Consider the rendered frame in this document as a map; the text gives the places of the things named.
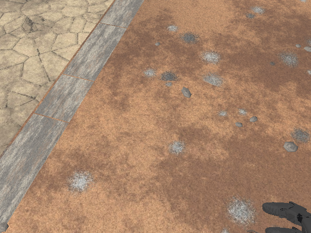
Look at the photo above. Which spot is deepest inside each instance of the right robot hand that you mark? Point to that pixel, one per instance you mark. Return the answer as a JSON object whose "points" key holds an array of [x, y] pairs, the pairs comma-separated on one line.
{"points": [[292, 212]]}

